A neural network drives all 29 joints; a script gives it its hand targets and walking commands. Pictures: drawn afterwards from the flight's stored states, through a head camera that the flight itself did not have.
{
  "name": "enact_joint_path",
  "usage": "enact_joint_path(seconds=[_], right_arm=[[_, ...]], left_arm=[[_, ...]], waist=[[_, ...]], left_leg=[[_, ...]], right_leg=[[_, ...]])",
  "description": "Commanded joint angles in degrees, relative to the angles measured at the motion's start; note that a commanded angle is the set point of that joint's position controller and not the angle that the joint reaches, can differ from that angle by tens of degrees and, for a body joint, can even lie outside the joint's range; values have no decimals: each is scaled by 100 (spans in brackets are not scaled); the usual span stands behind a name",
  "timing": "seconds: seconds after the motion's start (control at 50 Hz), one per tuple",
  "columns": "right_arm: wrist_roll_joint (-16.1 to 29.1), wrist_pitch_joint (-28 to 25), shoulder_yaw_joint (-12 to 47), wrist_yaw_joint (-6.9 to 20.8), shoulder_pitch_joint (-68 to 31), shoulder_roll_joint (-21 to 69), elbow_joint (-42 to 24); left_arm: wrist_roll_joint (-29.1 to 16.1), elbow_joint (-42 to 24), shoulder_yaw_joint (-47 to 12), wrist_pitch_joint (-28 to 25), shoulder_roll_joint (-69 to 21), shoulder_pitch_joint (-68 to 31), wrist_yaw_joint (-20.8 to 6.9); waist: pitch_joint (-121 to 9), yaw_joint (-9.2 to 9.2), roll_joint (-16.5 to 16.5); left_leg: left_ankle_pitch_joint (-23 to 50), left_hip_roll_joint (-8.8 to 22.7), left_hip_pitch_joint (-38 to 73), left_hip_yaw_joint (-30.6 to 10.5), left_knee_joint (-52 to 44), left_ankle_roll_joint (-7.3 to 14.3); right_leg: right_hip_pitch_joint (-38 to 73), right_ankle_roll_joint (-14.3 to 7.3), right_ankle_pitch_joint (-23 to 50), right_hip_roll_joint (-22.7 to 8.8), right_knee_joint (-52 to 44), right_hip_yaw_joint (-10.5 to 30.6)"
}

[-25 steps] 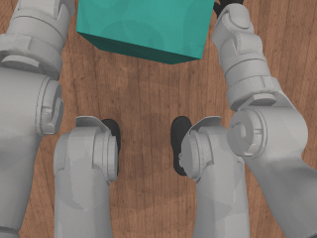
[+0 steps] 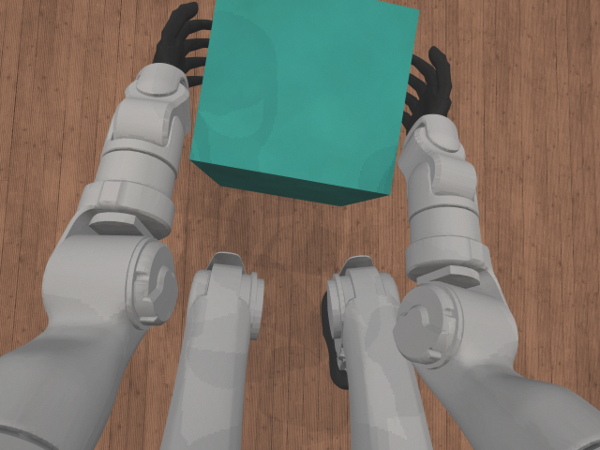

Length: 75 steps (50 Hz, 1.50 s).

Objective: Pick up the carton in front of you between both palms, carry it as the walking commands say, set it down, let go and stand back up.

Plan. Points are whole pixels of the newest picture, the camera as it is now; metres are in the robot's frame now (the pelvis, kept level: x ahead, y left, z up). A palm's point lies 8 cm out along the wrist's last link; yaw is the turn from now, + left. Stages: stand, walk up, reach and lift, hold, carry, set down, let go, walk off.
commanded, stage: reach and lift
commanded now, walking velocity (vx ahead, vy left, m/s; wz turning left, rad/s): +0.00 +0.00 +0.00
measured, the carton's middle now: (297, 117) +0.52 +0.01 -0.15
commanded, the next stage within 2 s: none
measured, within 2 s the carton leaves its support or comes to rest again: neither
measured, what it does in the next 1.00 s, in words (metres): rises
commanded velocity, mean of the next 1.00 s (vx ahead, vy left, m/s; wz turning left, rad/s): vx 0.00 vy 0.00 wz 0.00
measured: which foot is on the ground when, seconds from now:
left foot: down 0.00-1.00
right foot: down 0.00-1.00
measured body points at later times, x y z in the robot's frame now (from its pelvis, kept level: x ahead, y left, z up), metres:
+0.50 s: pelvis +0.02 -0.01 +0.12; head +0.24 +0.02 +0.51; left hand +0.50 +0.16 +0.06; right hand +0.49 -0.14 +0.07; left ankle +0.12 +0.12 -0.39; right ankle +0.12 -0.14 -0.39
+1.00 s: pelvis +0.08 -0.01 +0.26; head +0.18 +0.01 +0.70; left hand +0.45 +0.16 +0.22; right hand +0.45 -0.15 +0.23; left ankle +0.12 +0.12 -0.39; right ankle +0.12 -0.14 -0.39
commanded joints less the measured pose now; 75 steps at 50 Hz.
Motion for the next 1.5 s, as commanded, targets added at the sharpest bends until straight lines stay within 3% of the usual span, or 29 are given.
enact_joint_path(seconds=[0.0,0.14,0.24,0.34,0.46,0.74,1.04,1.18,1.34,1.4,1.48], right_arm=[[234,240,2644,1561,-4043,5335,373],[265,300,2927,1698,-3858,5730,250],[485,380,3463,1724,-3468,6078,-33],[674,439,3947,1732,-2925,6283,-265],[729,422,4192,1743,-2189,6392,-255],[467,215,4181,1779,-630,6432,-3],[292,200,4572,1907,1105,6423,-243],[328,468,4833,1988,1846,6378,-545],[523,1128,5152,2104,2486,6424,-1125],[531,1417,5126,2134,2620,6337,-1311],[390,1696,4793,2181,2574,6209,-1254]], left_arm=[[-366,-300,-1505,-144,-6320,-3096,-1451],[-161,-375,-1267,-165,-6384,-2850,-1497],[-348,-874,-1709,-104,-6699,-2598,-1547],[-601,-1373,-2237,-32,-7004,-2214,-1569],[-701,-1611,-2550,-42,-7178,-1635,-1536],[-468,-1500,-2510,-268,-7396,-150,-1429],[-404,-2062,-2991,-290,-7538,1469,-1368],[-472,-2439,-3253,-27,-7523,2199,-1389],[-645,-3177,-3560,655,-7452,2738,-1462],[-648,-3391,-3532,966,-7339,2871,-1479],[-507,-3271,-3173,1258,-7252,2879,-1544]], waist=[[-5312,-124,868],[-6017,118,498],[-6632,149,339],[-6799,133,400],[-6369,122,487],[-4952,124,360],[-3774,128,320],[-3109,157,280],[-2211,177,214],[-1721,195,185],[-962,212,145]], left_leg=[[145,-260,3454,787,-1735,204],[532,-286,4096,805,-2237,248],[976,-309,4702,829,-2512,199],[1338,-327,5273,814,-2840,117],[1438,-327,5821,722,-3363,73],[1521,-245,7336,353,-4910,141],[2487,-45,9566,19,-6805,181],[3042,54,10585,-75,-7727,197],[3293,112,11655,-87,-8676,176],[3133,109,11898,-60,-8985,172],[2446,110,11877,-17,-9241,197]], right_leg=[[2393,-374,356,434,-1359,-1005],[3091,-283,591,475,-1973,-962],[3866,-232,970,493,-2342,-925],[4514,-236,1318,488,-2713,-824],[5073,-267,1438,473,-3232,-670],[6506,-369,1490,341,-4816,-295],[8723,-448,2444,120,-6685,46],[9941,-442,3088,25,-7624,152],[11148,-432,3485,-64,-8596,196],[11411,-422,3365,-106,-8905,185],[11383,-439,2661,-152,-9186,165]])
